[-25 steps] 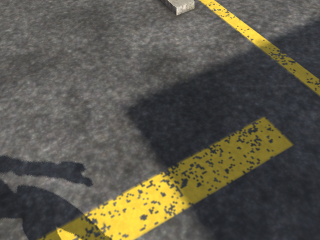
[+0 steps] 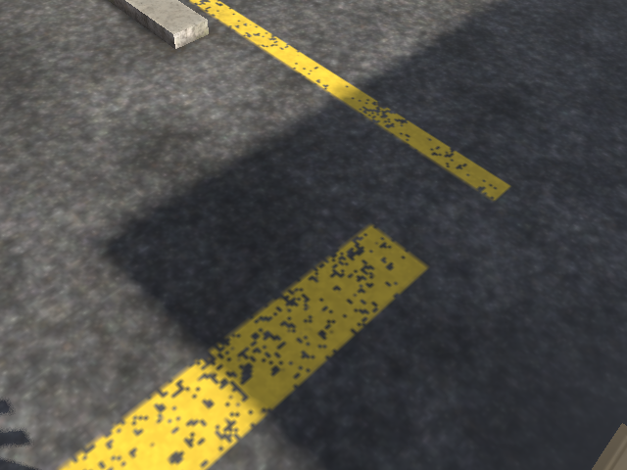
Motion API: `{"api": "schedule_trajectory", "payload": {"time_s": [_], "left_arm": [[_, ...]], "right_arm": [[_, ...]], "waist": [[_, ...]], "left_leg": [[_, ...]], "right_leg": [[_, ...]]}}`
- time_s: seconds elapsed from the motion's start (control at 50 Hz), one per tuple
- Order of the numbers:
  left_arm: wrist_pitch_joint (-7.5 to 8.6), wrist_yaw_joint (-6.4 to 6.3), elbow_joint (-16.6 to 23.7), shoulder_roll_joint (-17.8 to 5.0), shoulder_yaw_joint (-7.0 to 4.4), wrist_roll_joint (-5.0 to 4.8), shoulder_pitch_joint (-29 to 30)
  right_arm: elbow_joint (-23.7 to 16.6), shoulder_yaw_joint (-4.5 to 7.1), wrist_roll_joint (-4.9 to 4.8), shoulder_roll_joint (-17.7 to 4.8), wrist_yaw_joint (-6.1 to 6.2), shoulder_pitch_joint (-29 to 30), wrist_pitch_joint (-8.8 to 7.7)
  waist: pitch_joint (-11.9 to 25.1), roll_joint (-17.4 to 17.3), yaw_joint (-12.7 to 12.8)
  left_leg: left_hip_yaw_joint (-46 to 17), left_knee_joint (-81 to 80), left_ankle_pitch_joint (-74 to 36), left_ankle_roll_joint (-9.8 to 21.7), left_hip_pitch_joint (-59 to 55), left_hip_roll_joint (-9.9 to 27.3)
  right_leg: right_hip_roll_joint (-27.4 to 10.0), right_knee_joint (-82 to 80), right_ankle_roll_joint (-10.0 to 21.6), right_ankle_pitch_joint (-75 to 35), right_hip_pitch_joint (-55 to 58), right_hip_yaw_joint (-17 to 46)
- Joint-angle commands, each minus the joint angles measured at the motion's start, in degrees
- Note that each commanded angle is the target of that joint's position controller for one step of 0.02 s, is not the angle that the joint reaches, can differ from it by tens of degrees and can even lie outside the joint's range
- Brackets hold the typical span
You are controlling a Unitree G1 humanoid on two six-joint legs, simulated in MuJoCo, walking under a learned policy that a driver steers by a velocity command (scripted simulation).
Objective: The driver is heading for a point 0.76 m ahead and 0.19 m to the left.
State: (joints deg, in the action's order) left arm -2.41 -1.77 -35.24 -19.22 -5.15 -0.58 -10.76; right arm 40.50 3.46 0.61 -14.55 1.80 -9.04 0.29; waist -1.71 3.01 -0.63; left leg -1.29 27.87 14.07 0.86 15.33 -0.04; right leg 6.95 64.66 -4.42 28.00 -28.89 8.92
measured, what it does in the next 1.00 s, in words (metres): steps on the spot: right foot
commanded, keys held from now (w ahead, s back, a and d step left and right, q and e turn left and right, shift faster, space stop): no key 1.00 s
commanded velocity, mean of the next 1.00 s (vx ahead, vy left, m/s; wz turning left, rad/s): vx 0.00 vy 0.00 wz -0.07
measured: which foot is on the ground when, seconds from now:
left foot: down 0.00-1.00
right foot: up 0.00-0.18, down 0.20-1.00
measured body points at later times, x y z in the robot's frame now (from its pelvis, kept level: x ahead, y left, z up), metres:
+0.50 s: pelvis -0.01 -0.04 +0.00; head +0.00 -0.04 +0.45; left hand +0.14 +0.19 -0.11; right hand +0.07 -0.31 -0.13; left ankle +0.01 +0.12 -0.74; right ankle -0.03 -0.14 -0.74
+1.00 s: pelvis +0.00 -0.04 +0.00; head +0.00 -0.04 +0.45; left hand +0.08 +0.21 -0.13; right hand +0.03 -0.31 -0.15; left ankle +0.01 +0.12 -0.74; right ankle -0.03 -0.14 -0.74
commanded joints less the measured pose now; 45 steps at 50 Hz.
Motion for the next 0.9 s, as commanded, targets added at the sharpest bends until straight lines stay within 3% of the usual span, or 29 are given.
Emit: {"api": "schedule_trajectory", "payload": {"time_s": [0.02, 0.08, 0.12, 0.16, 0.18, 0.2, 0.22, 0.24, 0.26, 0.28, 0.34, 0.54, 0.9], "left_arm": [[0.40, -0.03, 3.32, -1.37, -0.31, -0.09, -0.54], [0.64, 0.41, 4.20, 1.19, 1.17, 0.41, 2.51], [0.75, 0.75, 3.72, 0.01, 0.90, -0.17, 2.25], [0.93, 0.99, 1.52, -0.21, 0.64, -0.10, -1.37], [0.95, 0.95, 1.17, -1.05, 0.61, 0.46, -1.91], [0.90, 0.49, 1.71, -3.62, 0.29, 0.95, -2.77], [0.66, 0.22, 1.38, -7.13, -0.40, 1.54, -1.35], [1.05, 0.85, 1.69, -2.20, 0.76, 1.89, 0.44], [1.52, 1.27, 1.89, 0.22, 1.50, 2.28, 1.78], [1.91, 1.35, 1.52, -0.07, 1.48, 2.52, 1.73], [3.15, 1.43, 0.53, -0.09, 1.81, 1.90, -0.13], [3.56, 1.44, -1.25, 0.91, 2.26, 1.56, -1.53], [3.49, 1.03, -9.51, 0.97, 1.96, 1.04, -5.43]], "right_arm": [[-4.32, 0.69, -0.16, -5.83, 0.81, 3.87, -0.28], [-3.65, 0.98, -0.21, -6.99, 0.63, 2.49, -0.07], [-2.66, 1.52, -0.58, -9.21, 0.38, -0.40, 0.44], [-2.12, 1.15, -1.54, -8.89, 0.24, -0.66, 0.61], [-1.17, 0.79, -1.74, -8.01, 0.09, -3.01, 0.14], [-1.05, 0.22, -0.61, -6.81, -0.37, -4.17, -0.76], [-1.36, -0.45, 0.78, -4.58, -1.09, -6.13, -1.92], [-1.16, -0.67, 1.10, -4.80, -0.92, -3.12, -2.12], [-0.95, -0.36, 0.91, -6.03, -0.84, -0.69, -2.01], [-0.45, -0.32, 0.69, -5.86, -0.59, 0.11, -1.78], [0.96, -0.35, 0.37, -5.94, 0.04, -1.78, -0.74], [6.48, -0.45, -0.01, -5.94, 0.57, -4.23, -0.59], [15.42, -0.70, -0.44, -5.95, 1.62, -5.33, 0.26]], "waist": [[4.11, -10.94, 1.16], [5.93, -14.37, -0.66], [5.89, -15.52, -1.86], [5.24, -13.66, 0.22], [5.07, -11.91, 0.29], [6.87, -7.08, -0.35], [7.57, 4.35, -3.68], [7.54, 5.34, -1.79], [5.03, 3.47, -1.08], [3.58, 2.82, -0.57], [0.21, 3.04, -0.49], [1.07, -1.65, -0.53], [0.17, -2.32, -0.61]], "left_leg": [[-9.48, -8.38, -20.08, 11.34, -6.12, 11.64], [-7.30, -7.11, -20.85, 10.88, -7.80, 10.72], [-9.17, -6.34, -21.57, 11.93, -7.75, 12.02], [-9.17, -4.65, -20.69, 10.60, -5.24, 11.65], [-8.97, -4.47, -18.17, 8.03, -2.57, 10.97], [-7.16, -2.11, -12.30, 3.95, 1.97, 9.22], [-1.19, -0.64, -2.62, -0.13, 4.07, 3.87], [0.01, -1.29, 0.62, -2.64, -1.33, 3.56], [0.18, -1.24, -1.16, -3.54, -2.39, 3.16], [0.65, -0.86, -2.20, -3.51, -2.46, 2.79], [-0.16, -1.95, -3.58, -2.56, -2.39, 3.17], [-0.12, -2.54, -6.00, -3.44, -4.52, 3.57], [0.25, -3.80, -7.59, -3.18, -5.77, 3.52]], "right_leg": [[-2.35, -0.19, -2.01, -2.62, -1.59, -1.35], [-6.05, -17.92, -1.67, -1.45, 5.96, -5.79], [-5.66, -26.42, -1.18, -2.25, 10.10, -8.33], [-4.96, -41.59, 0.88, -14.63, 17.51, -9.71], [-5.85, -46.55, 2.56, -20.45, 22.39, -7.73], [-11.07, -44.88, 4.55, -29.42, 28.94, -1.86], [-16.10, -40.54, 8.40, -33.28, 27.77, 2.71], [-16.31, -41.92, 10.71, -23.56, 20.16, 3.35], [-14.18, -42.96, 9.79, -17.01, 17.56, 2.45], [-12.70, -43.23, 8.56, -14.48, 16.17, 1.42], [-11.44, -43.08, 7.02, -15.51, 14.00, 0.35], [-10.16, -41.93, 7.21, -20.07, 15.15, -0.64], [-8.33, -42.15, 6.42, -25.16, 16.98, -3.25]]}}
